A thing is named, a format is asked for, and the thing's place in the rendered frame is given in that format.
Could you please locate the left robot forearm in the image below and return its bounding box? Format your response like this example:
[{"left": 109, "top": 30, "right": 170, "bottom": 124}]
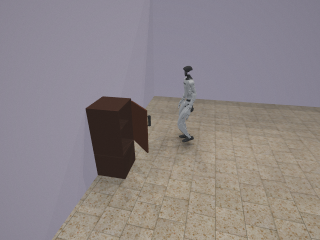
[{"left": 187, "top": 93, "right": 197, "bottom": 110}]

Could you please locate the robot left upper arm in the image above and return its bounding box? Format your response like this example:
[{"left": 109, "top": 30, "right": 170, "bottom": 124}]
[{"left": 188, "top": 80, "right": 197, "bottom": 97}]

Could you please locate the robot left shin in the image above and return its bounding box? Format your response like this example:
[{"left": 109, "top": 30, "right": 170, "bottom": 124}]
[{"left": 178, "top": 123, "right": 191, "bottom": 138}]

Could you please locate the right robot forearm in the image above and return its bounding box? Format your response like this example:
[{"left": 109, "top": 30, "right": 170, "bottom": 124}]
[{"left": 181, "top": 92, "right": 186, "bottom": 101}]

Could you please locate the humanoid robot head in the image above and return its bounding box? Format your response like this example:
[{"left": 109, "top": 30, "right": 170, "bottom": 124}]
[{"left": 183, "top": 66, "right": 193, "bottom": 80}]

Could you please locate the cupboard door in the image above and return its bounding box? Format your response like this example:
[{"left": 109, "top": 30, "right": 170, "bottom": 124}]
[{"left": 131, "top": 101, "right": 149, "bottom": 153}]

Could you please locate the handle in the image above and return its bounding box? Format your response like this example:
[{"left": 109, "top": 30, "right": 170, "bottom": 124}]
[{"left": 147, "top": 115, "right": 151, "bottom": 127}]

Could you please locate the left robot hand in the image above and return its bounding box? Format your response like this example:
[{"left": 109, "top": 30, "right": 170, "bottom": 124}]
[{"left": 182, "top": 109, "right": 191, "bottom": 120}]

